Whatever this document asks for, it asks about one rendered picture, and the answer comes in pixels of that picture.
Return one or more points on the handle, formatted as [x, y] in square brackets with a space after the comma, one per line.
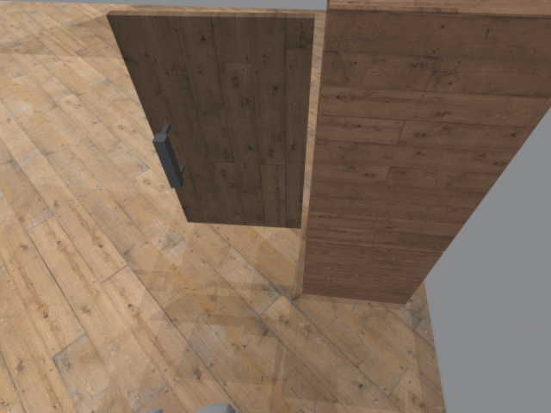
[167, 157]

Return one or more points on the cupboard door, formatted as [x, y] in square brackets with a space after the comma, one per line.
[235, 88]

